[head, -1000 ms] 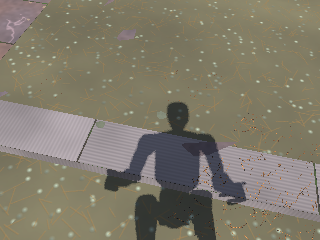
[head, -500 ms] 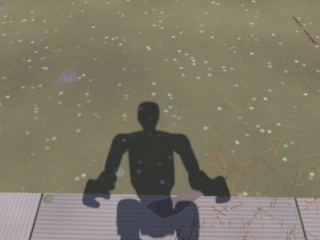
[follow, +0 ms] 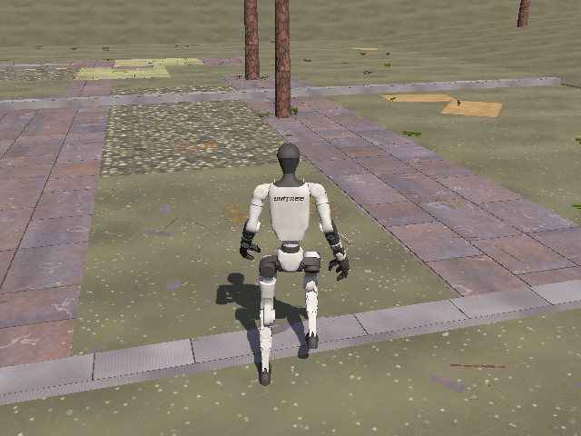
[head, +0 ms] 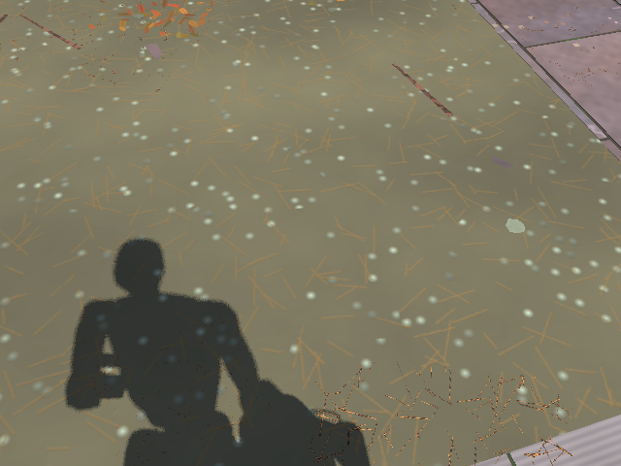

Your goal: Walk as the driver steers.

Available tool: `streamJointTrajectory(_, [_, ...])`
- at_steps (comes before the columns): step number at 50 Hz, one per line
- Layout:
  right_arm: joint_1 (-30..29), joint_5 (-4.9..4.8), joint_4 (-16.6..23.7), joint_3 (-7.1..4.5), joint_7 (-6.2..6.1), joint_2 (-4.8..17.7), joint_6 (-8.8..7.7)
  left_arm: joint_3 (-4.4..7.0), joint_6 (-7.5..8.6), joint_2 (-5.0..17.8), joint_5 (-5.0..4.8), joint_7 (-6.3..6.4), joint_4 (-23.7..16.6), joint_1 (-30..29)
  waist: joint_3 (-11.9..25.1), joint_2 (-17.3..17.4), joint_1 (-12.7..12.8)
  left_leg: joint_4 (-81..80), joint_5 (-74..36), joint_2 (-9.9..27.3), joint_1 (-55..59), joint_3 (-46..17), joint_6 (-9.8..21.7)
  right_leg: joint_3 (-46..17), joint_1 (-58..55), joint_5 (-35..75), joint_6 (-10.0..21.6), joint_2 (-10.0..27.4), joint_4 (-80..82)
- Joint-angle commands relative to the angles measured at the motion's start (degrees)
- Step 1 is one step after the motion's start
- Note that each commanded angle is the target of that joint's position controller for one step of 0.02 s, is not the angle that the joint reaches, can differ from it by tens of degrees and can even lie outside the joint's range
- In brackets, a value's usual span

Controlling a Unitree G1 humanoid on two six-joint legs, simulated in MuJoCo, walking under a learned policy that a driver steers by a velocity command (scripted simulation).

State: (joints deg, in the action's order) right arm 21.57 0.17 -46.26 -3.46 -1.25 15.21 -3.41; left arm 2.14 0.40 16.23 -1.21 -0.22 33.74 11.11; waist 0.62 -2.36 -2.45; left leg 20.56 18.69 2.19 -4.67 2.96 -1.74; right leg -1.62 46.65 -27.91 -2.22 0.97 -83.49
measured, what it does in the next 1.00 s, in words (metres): climbs, turning left: right foot 0.06 m higher, then left foot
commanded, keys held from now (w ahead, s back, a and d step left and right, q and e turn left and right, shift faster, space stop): w+q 0.96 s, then w+e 0.04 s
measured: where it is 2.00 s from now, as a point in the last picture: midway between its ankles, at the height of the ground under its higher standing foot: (194, 223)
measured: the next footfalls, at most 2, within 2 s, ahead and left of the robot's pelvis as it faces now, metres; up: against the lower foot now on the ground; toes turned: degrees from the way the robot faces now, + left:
right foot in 0.14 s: +0.27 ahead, -0.15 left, +0.06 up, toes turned -2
left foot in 0.68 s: +0.50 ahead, +0.16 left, +0.06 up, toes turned +22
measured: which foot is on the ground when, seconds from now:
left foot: down 0.00-0.16, up 0.18-0.66, down 0.68-1.00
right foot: up 0.00-0.12, down 0.14-0.70, up 0.72-1.00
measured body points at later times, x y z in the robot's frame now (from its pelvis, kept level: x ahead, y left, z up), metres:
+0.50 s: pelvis +0.27 -0.03 +0.06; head +0.27 -0.03 +0.51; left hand +0.24 +0.24 -0.06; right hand +0.49 -0.26 -0.03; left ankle +0.37 +0.13 -0.60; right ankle +0.23 -0.15 -0.68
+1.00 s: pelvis +0.52 +0.10 +0.07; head +0.54 +0.13 +0.52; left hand +0.59 +0.42 -0.02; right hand +0.70 -0.12 -0.03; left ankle +0.46 +0.15 -0.68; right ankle +0.76 +0.00 -0.61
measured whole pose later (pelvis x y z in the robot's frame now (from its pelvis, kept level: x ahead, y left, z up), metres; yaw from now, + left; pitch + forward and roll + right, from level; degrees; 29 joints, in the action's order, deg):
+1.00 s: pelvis +0.52 +0.10 +0.07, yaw +29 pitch +2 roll -1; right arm 20.9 -0.8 -41.4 -3.6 -0.2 14.5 -3.1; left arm 3.8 5.4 16.5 0.4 -0.1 40.3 2.2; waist -2.0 -2.2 -3.7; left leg 18.5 11.5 -5.7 -8.0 -5.8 5.4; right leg -5.2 38.3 -1.9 -3.3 5.2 -43.6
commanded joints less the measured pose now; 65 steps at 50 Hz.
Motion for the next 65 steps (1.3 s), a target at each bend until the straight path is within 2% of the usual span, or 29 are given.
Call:
streamJointTrajectory(1, [-5.71,-1.24,2.24,-0.95,-0.47,7.23,-0.65,-1.78,1.31,-1.07,1.34,-0.71,-8.33,-3.06,-6.75,8.36,5.45,-11.82,-20.19,12.69,-4.61,-8.29,11.33,-0.55,8.22,7.15,0.74,5.06,7.68])
streamJointTrajectory(4, [0.2,-1.91,0.1,-2.22,-0.64,11.65,0.19,-2.15,3.19,-2.09,0.91,-2.49,-9.88,-10.43,-4.07,8.97,1.92,-17.41,-26.94,10.49,-10.59,-6.56,11.36,6.83,-16.06,13.52,1.76,1.15,31.47])
streamJointTrajectory(5, [1.05,-1.53,-0.7,-2.33,-0.15,13.68,0.12,-0.87,3.41,-0.12,1.04,-2.37,-8.61,-4.93,-0.2,11.8,5.31,-12.64,-44.0,12.48,-6.65,-5.96,11.6,10.31,-21.83,10.06,3.33,-2.61,29.31])
streamJointTrajectory(7, [0.41,-1.83,-0.72,-1.53,0.44,12.07,-0.55,2.66,2.67,6.12,0.65,-1.28,-4.17,11.19,9.3,10.94,14.28,7.77,-63.37,9.92,-4.54,-2.7,7.23,7.63,-38.89,16.64,6.97,-3.74,38.04])
streamJointTrajectory(8, [2.05,-2.04,1.11,-0.37,0.66,7.78,-0.99,4.4,2.18,11.64,2.32,-0.19,-3.38,16.8,16.13,0.87,15.38,27.22,-45.96,4.7,-17.27,-2.65,3.63,-10.82,-53.25,11.44,11.04,7.21,43.88])
streamJointTrajectory(9, [6.66,-1.21,1.33,1.03,1.49,2.69,-1.75,4.86,2.05,15.67,2.96,0.05,-2.5,18.99,27.32,-17.17,11.47,46.88,5.02,-3.93,-24.06,-9.24,1.61,-40.46,-59.05,4.64,17.1,21.52,59.7])
streamJointTrajectory(10, [6.03,-2.03,-0.46,-0.89,2.19,6.89,-1.95,3.14,2.97,10.5,3.06,-0.11,-3.02,15.79,23.06,-9.78,10.76,60.84,5.77,-4.12,-29.93,-16.1,1.25,-46.54,-54.64,-0.14,17.07,22.78,64.79])
streamJointTrajectory(12, [-1.0,-2.11,2.48,-0.7,1.44,4.82,-1.18,1.73,3.95,5.42,1.2,-0.99,0.12,9.73,5.54,-4.05,6.97,64.53,0.68,1.59,-37.37,-9.12,2.85,-28.5,-40.28,-0.38,13.85,20.43,64.84])
streamJointTrajectory(15, [0.21,-2.52,2.72,-1.39,0.93,3.81,1.33,1.13,5.39,0.31,1.94,-1.4,3.2,4.06,-0.12,-5.68,1.88,60.34,-5.2,4.37,-31.16,-9.25,4.05,-10.48,-30.09,10.74,11.07,15.48,69.75])
streamJointTrajectory(17, [-1.5,-2.39,3.64,-1.23,0.55,2.54,2.64,1.51,5.91,0.04,1.57,-0.63,5.05,3.8,-2.64,-4.36,1.39,53.64,-4.58,4.33,-31.54,-8.77,3.43,-3.5,-30.96,16.75,11.42,14.84,73.44])
streamJointTrajectory(23, [-10.65,-1.17,7.24,-0.88,2.4,1.53,3.14,3.62,5.64,4.85,2.23,1.49,7.75,5.13,-4.64,-0.98,2.56,35.0,-15.37,4.79,-35.36,-6.1,2.23,8.26,-38.02,24.7,11.76,14.88,76.18])
streamJointTrajectory(30, [-19.56,-1.35,11.34,-0.82,4.63,3.27,2.82,5.72,3.97,9.95,-0.02,0.91,10.21,6.62,-7.14,-0.12,5.44,18.41,-12.14,3.45,-32.47,0.71,5.98,14.28,-49.4,33.79,10.1,17.43,73.0])
streamJointTrajectory(32, [-15.65,-1.2,11.35,-2.08,4.32,5.47,3.19,6.26,3.19,11.91,-1.26,0.7,10.45,5.6,-3.07,-2.03,2.33,17.31,-6.76,-0.82,-24.95,4.23,8.11,15.76,-51.94,54.64,8.81,16.97,63.21])
streamJointTrajectory(34, [1.5,-1.58,6.69,-5.75,3.17,11.91,3.54,5.56,2.65,10.66,-1.37,0.6,10.16,4.85,6.0,0.52,-6.32,12.24,-10.34,-6.71,0.45,4.6,11.68,18.03,-42.76,56.46,5.01,12.2,38.87])
streamJointTrajectory(35, [5.06,-1.91,5.85,-7.26,2.06,18.43,3.75,3.61,2.97,4.09,1.53,0.98,7.96,5.8,7.5,13.62,-4.35,8.81,-9.03,5.88,14.21,-17.98,17.22,17.25,-22.41,17.92,1.18,6.39,18.15])
streamJointTrajectory(36, [2.06,-1.46,8.68,-6.43,2.79,19.47,2.03,2.05,4.85,1.52,1.36,1.05,5.38,7.57,17.21,17.25,-0.19,-2.84,8.16,15.88,23.78,-50.71,27.02,2.67,-7.68,-7.39,-0.53,-3.73,4.22])
streamJointTrajectory(37, [0.97,-1.6,9.06,-4.79,3.58,13.64,0.69,3.2,6.27,6.93,-0.92,0.56,4.48,0.81,14.46,8.38,-3.53,-7.62,9.54,16.25,21.96,-48.41,23.46,-3.56,-2.07,-2.95,0.63,-0.47,2.14])
streamJointTrajectory(38, [-0.21,-1.39,8.5,-4.12,3.65,11.59,-0.15,3.05,7.22,7.05,-1.73,0.37,3.64,-1.74,8.23,7.76,-2.55,-7.02,5.75,14.57,15.95,-40.48,21.18,-2.88,-0.6,2.62,2.23,1.82,5.11])
streamJointTrajectory(39, [-3.61,-1.32,8.84,-3.67,3.44,10.2,-0.44,2.9,7.75,6.3,-0.3,0.97,4.5,-1.87,4.99,3.9,-0.25,-5.99,-1.31,11.89,8.63,-33.68,19.12,-3.21,-3.32,7.23,2.75,4.45,9.52])
streamJointTrajectory(41, [-7.22,-0.45,10.37,-2.6,2.82,7.32,-0.65,3.58,7.11,7.23,1.13,1.01,5.08,-0.84,3.34,5.16,2.71,-7.02,-11.04,8.32,0.16,-26.36,17.86,-3.98,-9.65,11.9,2.64,6.31,15.55])
streamJointTrajectory(46, [-3.55,-1.01,9.49,-2.98,1.0,9.17,-0.93,2.82,5.26,4.31,1.87,0.73,3.77,-6.37,-0.02,3.99,1.75,-8.68,-20.38,6.02,-4.72,-20.3,17.76,-2.08,-8.02,19.9,-1.12,4.49,30.53])
streamJointTrajectory(50, [-1.96,-1.0,8.31,-2.65,0.32,8.7,-0.44,1.61,5.8,2.14,1.31,-0.61,3.29,-12.63,-1.35,7.74,-1.05,-8.84,-15.73,3.57,-7.18,-15.45,14.45,-0.32,-13.53,34.33,-1.71,1.88,47.54])
streamJointTrajectory(55, [2.24,-0.86,5.18,-2.66,0.45,9.14,-0.33,1.61,6.44,3.81,0.46,-2.15,2.0,-17.2,-4.11,7.6,-3.57,-6.54,-17.55,9.05,2.97,-16.64,13.88,-0.1,-9.86,33.96,1.96,2.19,53.41])
streamJointTrajectory(58, [1.36,-0.67,4.4,-3.06,0.11,10.19,0.34,2.01,6.51,5.09,0.15,-2.9,2.21,-14.44,-3.64,8.28,-1.6,-2.5,-30.83,10.95,9.02,-14.81,12.07,1.26,-11.16,26.12,5.35,1.12,54.77])
streamJointTrajectory(60, [-0.8,-0.35,4.84,-2.99,-0.07,10.71,0.83,3.57,6.32,7.83,0.48,-2.62,5.05,-4.08,3.35,7.84,4.07,10.02,-51.71,7.73,8.77,-10.32,9.99,4.71,-25.74,25.1,8.37,-3.13,55.89])
streamJointTrajectory(61, [-1.28,0.22,5.7,-2.31,-0.34,9.64,0.98,4.3,6.08,9.91,0.87,-2.39,6.86,4.84,10.17,5.17,8.06,22.95,-47.56,5.46,1.31,-8.12,8.23,-0.71,-40.88,27.55,10.95,0.59,53.92])
streamJointTrajectory(62, [5.1,1.11,7.26,-1.01,-0.22,5.36,0.2,5.46,5.92,15.22,1.19,-2.32,7.02,10.62,18.03,-7.86,5.77,44.8,-21.0,-2.62,-19.02,-4.82,3.39,-25.13,-61.46,24.24,19.73,13.29,54.44])
streamJointTrajectory(63, [5.35,0.51,7.18,-0.32,0.26,4.98,-0.95,4.85,5.68,12.26,-0.35,-2.79,8.62,12.76,19.98,-14.55,6.3,55.13,11.62,-7.87,-33.17,-8.47,1.43,-45.54,-68.72,10.88,24.14,18.08,65.47])
streamJointTrajectory(65, [-6.23,-1.64,9.92,-0.8,1.27,9.22,-2.96,3.52,4.97,8.03,0.09,-2.09,6.75,6.46,6.47,-1.88,7.44,55.67,4.4,-1.52,-39.21,-10.54,2.99,-34.24,-55.68,5.35,19.05,14.96,68.01])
